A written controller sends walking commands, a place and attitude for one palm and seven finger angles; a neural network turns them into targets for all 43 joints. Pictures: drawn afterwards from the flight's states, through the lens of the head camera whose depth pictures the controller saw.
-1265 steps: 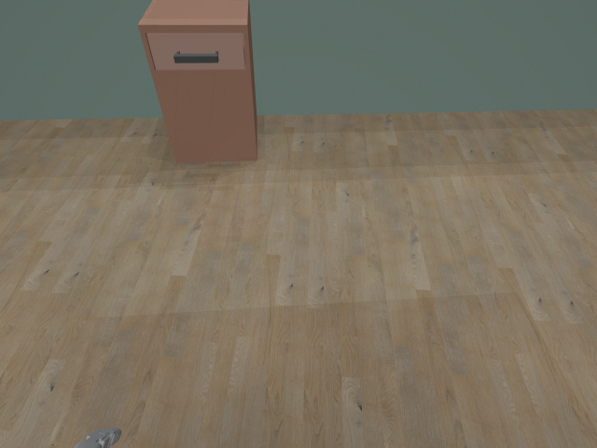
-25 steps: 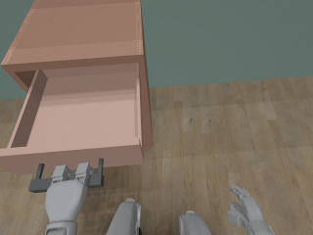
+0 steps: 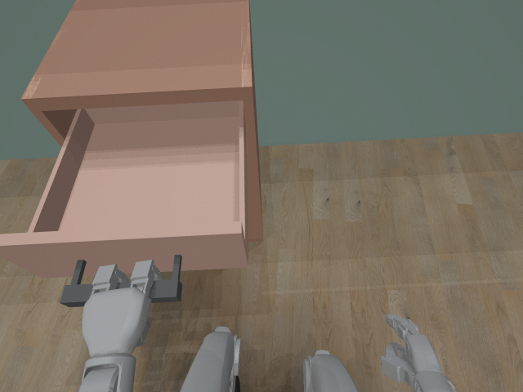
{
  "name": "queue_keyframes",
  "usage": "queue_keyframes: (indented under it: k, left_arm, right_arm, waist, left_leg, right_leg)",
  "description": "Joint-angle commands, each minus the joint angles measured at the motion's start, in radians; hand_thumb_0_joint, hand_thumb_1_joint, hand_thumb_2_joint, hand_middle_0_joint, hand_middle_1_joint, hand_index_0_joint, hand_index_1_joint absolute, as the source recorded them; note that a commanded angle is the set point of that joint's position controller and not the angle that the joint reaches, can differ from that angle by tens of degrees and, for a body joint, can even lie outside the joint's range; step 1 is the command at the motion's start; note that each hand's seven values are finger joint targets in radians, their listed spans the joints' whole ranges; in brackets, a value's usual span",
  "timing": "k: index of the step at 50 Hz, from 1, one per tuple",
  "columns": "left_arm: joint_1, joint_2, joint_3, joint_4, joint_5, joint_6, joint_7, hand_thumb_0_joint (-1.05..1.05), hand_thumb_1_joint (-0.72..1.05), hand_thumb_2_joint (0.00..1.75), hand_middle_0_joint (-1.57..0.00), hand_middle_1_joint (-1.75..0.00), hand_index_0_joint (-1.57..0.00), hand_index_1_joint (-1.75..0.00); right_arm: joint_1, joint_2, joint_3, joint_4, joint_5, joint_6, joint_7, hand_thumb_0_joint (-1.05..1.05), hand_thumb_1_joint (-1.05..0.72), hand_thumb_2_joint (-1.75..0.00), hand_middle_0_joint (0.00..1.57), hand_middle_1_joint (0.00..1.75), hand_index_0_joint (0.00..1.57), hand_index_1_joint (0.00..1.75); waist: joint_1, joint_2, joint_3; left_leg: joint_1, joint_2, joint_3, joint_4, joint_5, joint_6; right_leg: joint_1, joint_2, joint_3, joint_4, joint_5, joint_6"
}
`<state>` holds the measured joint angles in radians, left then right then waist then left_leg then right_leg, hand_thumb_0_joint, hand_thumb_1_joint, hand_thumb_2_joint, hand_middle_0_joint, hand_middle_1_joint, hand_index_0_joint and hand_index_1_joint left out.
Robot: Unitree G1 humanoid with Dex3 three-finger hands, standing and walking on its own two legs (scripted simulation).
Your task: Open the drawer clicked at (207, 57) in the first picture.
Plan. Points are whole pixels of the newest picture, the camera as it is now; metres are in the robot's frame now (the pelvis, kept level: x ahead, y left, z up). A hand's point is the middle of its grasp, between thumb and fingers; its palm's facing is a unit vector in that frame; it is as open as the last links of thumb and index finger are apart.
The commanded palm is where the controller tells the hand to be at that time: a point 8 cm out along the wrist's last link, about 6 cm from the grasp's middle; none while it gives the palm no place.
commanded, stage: open the thumb to release the handle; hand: left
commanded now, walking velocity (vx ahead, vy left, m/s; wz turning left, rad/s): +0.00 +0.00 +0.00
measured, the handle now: (126, 278) +0.29 +0.25 -0.04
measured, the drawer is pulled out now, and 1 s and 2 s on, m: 0.29 0.29 0.29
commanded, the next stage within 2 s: lift the hand off the handle in 0.16 s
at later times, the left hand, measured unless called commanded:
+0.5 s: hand (131, 316) +0.23 +0.23 -0.06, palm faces -0.01 -0.07 -1.00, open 13.8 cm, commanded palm +0.21 +0.23 -0.01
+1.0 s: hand (122, 305) +0.24 +0.24 -0.03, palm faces -0.03 -0.08 -1.00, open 13.9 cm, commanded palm +0.22 +0.23 +0.03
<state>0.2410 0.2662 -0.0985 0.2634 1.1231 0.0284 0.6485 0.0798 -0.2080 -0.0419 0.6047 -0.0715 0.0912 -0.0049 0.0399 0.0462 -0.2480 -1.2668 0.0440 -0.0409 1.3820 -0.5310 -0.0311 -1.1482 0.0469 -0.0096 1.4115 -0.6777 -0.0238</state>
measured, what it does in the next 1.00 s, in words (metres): stands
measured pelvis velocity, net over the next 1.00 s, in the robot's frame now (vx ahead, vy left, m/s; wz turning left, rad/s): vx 0.01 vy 0.01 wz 0.00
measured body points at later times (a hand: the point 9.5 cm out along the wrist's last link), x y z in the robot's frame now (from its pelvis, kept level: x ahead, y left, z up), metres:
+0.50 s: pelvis -0.01 +0.01 +0.00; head +0.08 +0.00 +0.44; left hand +0.23 +0.24 +0.00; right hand +0.18 -0.23 -0.12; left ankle +0.06 +0.14 -0.59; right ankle +0.00 -0.11 -0.59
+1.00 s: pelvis +0.01 +0.01 +0.03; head +0.08 +0.01 +0.47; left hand +0.24 +0.24 +0.03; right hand +0.20 -0.22 -0.08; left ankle +0.06 +0.14 -0.59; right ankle +0.00 -0.11 -0.59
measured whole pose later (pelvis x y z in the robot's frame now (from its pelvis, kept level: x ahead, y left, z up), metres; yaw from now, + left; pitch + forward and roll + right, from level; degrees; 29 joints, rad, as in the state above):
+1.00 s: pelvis +0.01 +0.01 +0.03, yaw +0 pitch +21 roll -2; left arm 0.21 0.29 -0.13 0.29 1.09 0.08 0.61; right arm 0.11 -0.21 -0.03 0.62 -0.06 0.08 -0.03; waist 0.02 0.05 -0.23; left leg -1.13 0.04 -0.04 1.26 -0.49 -0.02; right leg -1.00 0.04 -0.01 1.26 -0.62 -0.01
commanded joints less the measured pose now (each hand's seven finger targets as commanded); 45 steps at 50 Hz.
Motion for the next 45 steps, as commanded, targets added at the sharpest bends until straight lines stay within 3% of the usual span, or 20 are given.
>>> queue_keyframes:
  k: [1, 3, 7, 12, 13, 16, 17, 19, 25, 28, 31, 33, 39, 45]
  left_arm:
    - [0.003, 0.153, 0.095, -0.124, 0.006, -0.006, 0.03, 0.0, -0.36, 0.36, -0.31, -1.22, -0.31, -1.22]
    - [-0.006, 0.14, 0.081, -0.118, 0.002, -0.008, 0.03, 0.0, -0.5, 0.3, -0.3, -1.2, -0.3, -1.2]
    - [-0.063, 0.14, 0.082, -0.101, 0.002, -0.013, 0.037, 0.0, -0.5, 0.3, -0.3, -1.2, -0.3, -1.2]
    - [-0.062, 0.141, 0.086, -0.1, 0.002, -0.008, 0.048, 0.0, -0.5, 0.3, -0.3, -1.2, -0.3, -1.2]
    - [-0.035, 0.165, 0.11, -0.142, -0.001, -0.006, 0.05, 0.0, -0.5, 0.3, -0.3, -1.2, -0.3, -1.2]
    - [-0.033, 0.149, 0.09, -0.125, -0.001, 0.012, 0.047, 0.0, -0.5, 0.3, -0.3, -1.2, -0.3, -1.2]
    - [-0.077, 0.138, 0.071, -0.129, -0.002, 0.012, 0.046, 0.0, -0.5, 0.3, -0.3, -1.2, -0.3, -1.2]
    - [-0.116, 0.135, 0.061, -0.116, 0.001, 0.005, 0.044, 0.0, -0.5, 0.3, -0.3, -1.2, -0.3, -1.2]
    - [-0.146, 0.153, 0.082, -0.1, 0.004, -0.004, 0.048, 0.0, -0.5, 0.3, -0.3, -1.2, -0.3, -1.2]
    - [-0.165, 0.132, 0.051, -0.1, 0.006, -0.001, 0.048, 0.0, -0.5, 0.3, -0.3, -1.2, -0.3, -1.2]
    - [-0.13, 0.155, 0.074, -0.148, 0.002, 0.01, 0.048, 0.0, -0.5, 0.3, -0.3, -1.2, -0.3, -1.2]
    - [-0.105, 0.141, 0.056, -0.174, -0.003, 0.023, 0.048, 0.0, -0.5, 0.3, -0.3, -1.2, -0.3, -1.2]
    - [-0.089, 0.125, 0.034, -0.141, -0.009, 0.062, 0.028, 0.0, -0.5, 0.3, -0.3, -1.2, -0.3, -1.2]
    - [-0.11, 0.151, 0.047, -0.155, -0.018, 0.052, 0.003, 0.0, -0.5, 0.3, -0.3, -1.2, -0.3, -1.2]
  right_arm:
    - [-0.059, -0.111, -0.034, -0.131, 0.003, -0.044, -0.02, 0.0, -0.9, -0.9, 0.2, 0.3, 0.2, 0.3]
    - [-0.064, -0.109, -0.033, -0.131, 0.004, -0.043, -0.018, 0.0, -0.9, -0.9, 0.2, 0.3, 0.2, 0.3]
    - [-0.06, -0.109, -0.037, -0.125, 0.005, -0.048, -0.02, 0.0, -0.9, -0.9, 0.2, 0.3, 0.2, 0.3]
    - [-0.054, -0.113, -0.041, -0.123, 0.005, -0.053, -0.019, 0.0, -0.9, -0.9, 0.2, 0.3, 0.2, 0.3]
    - [-0.061, -0.114, -0.042, -0.13, 0.006, -0.05, -0.018, 0.0, -0.9, -0.9, 0.2, 0.3, 0.2, 0.3]
    - [-0.058, -0.115, -0.039, -0.128, 0.008, -0.047, -0.02, 0.0, -0.9, -0.9, 0.2, 0.3, 0.2, 0.3]
    - [-0.056, -0.116, -0.04, -0.122, 0.008, -0.05, -0.022, 0.0, -0.9, -0.9, 0.2, 0.3, 0.2, 0.3]
    - [-0.05, -0.114, -0.04, -0.112, 0.009, -0.055, -0.025, 0.0, -0.9, -0.9, 0.2, 0.3, 0.2, 0.3]
    - [-0.039, -0.118, -0.041, -0.1, 0.005, -0.068, -0.031, 0.0, -0.9, -0.9, 0.2, 0.3, 0.2, 0.3]
    - [-0.042, -0.115, -0.04, -0.097, 0.006, -0.065, -0.027, 0.0, -0.9, -0.9, 0.2, 0.3, 0.2, 0.3]
    - [-0.04, -0.118, -0.042, -0.111, 0.006, -0.061, -0.027, 0.0, -0.9, -0.9, 0.2, 0.3, 0.2, 0.3]
    - [-0.037, -0.117, -0.042, -0.119, 0.008, -0.055, -0.025, 0.0, -0.9, -0.9, 0.2, 0.3, 0.2, 0.3]
    - [-0.027, -0.117, -0.036, -0.115, 0.015, -0.047, -0.029, 0.0, -0.9, -0.9, 0.2, 0.3, 0.2, 0.3]
    - [-0.029, -0.117, -0.03, -0.12, 0.018, -0.05, -0.038, 0.0, -0.9, -0.9, 0.2, 0.3, 0.2, 0.3]
  waist:
    - [0.003, -0.038, -0.269]
    - [-0.005, -0.044, -0.249]
    - [-0.016, -0.039, -0.218]
    - [-0.005, -0.023, -0.251]
    - [0.017, -0.004, -0.287]
    - [-0.001, -0.023, -0.267]
    - [-0.018, -0.022, -0.246]
    - [-0.025, -0.024, -0.229]
    - [-0.019, -0.027, -0.272]
    - [-0.021, -0.012, -0.283]
    - [-0.003, 0.011, -0.327]
    - [-0.006, 0.007, -0.331]
    - [-0.028, -0.037, -0.249]
    - [-0.027, -0.027, -0.228]
  left_leg:
    - [0.337, -0.051, 0.039, -0.135, 0.183, 0.068]
    - [0.325, -0.052, 0.039, -0.136, 0.155, 0.07]
    - [0.309, -0.048, 0.036, -0.139, 0.112, 0.072]
    - [0.332, -0.048, 0.031, -0.149, 0.125, 0.071]
    - [0.356, -0.05, 0.034, -0.159, 0.145, 0.068]
    - [0.362, -0.049, 0.032, -0.167, 0.146, 0.068]
    - [0.361, -0.045, 0.028, -0.165, 0.139, 0.07]
    - [0.349, -0.045, 0.028, -0.166, 0.117, 0.07]
    - [0.368, -0.042, 0.024, -0.164, 0.145, 0.07]
    - [0.378, -0.045, 0.026, -0.163, 0.159, 0.07]
    - [0.427, -0.044, 0.026, -0.179, 0.2, 0.067]
    - [0.455, -0.045, 0.024, -0.195, 0.223, 0.066]
    - [0.454, -0.041, 0.022, -0.233, 0.202, 0.066]
    - [0.471, -0.043, 0.027, -0.261, 0.202, 0.07]
  right_leg:
    - [0.089, 0.008, -0.004, -0.262, 0.332, -0.021]
    - [0.08, 0.006, -0.002, -0.277, 0.296, -0.019]
    - [0.053, 0.008, -0.005, -0.291, 0.225, -0.02]
    - [0.051, 0.012, -0.014, -0.281, 0.224, -0.025]
    - [0.078, 0.012, -0.009, -0.28, 0.242, -0.026]
    - [0.073, 0.013, -0.014, -0.287, 0.243, -0.023]
    - [0.054, 0.012, -0.017, -0.292, 0.238, -0.023]
    - [0.045, 0.011, -0.019, -0.298, 0.212, -0.021]
    - [0.048, 0.013, -0.023, -0.287, 0.235, -0.023]
    - [0.05, 0.01, -0.024, -0.286, 0.252, -0.022]
    - [0.085, 0.014, -0.023, -0.288, 0.287, -0.025]
    - [0.104, 0.016, -0.029, -0.297, 0.31, -0.025]
    - [0.131, 0.018, -0.033, -0.342, 0.304, -0.021]
    - [0.167, 0.014, -0.029, -0.376, 0.308, -0.02]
